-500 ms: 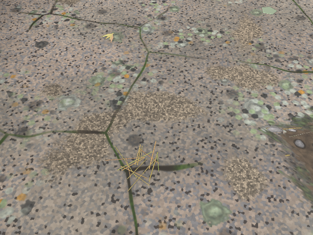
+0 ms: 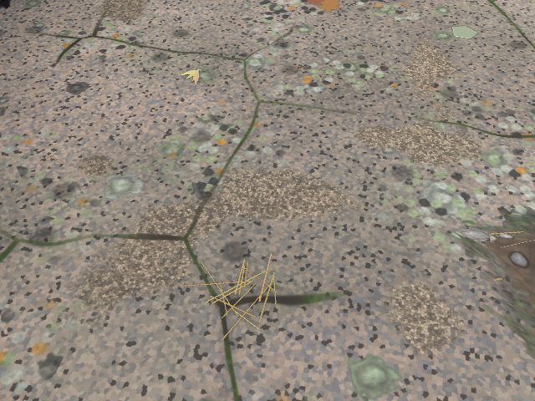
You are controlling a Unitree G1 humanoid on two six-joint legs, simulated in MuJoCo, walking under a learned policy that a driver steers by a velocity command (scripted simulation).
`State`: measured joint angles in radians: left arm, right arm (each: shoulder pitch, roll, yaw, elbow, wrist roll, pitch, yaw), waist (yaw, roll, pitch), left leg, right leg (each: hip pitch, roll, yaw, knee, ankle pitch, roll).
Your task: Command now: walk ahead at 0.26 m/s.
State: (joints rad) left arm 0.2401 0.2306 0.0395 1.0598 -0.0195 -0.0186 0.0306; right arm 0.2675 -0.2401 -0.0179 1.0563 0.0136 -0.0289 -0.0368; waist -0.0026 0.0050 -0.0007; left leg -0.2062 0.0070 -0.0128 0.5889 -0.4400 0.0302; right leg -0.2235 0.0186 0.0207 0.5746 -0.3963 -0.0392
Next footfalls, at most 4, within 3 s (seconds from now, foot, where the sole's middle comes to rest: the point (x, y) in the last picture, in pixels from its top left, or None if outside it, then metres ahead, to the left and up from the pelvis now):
0.52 right None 0.40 -0.10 -0.77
1.06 left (225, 344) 0.69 0.14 -0.77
1.60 right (298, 252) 1.00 -0.06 -0.77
2.12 left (193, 211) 1.17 0.28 -0.77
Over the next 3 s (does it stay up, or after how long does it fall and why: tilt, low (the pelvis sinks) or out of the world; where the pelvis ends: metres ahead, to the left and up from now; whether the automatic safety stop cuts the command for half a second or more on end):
stays up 1.44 0.37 0.01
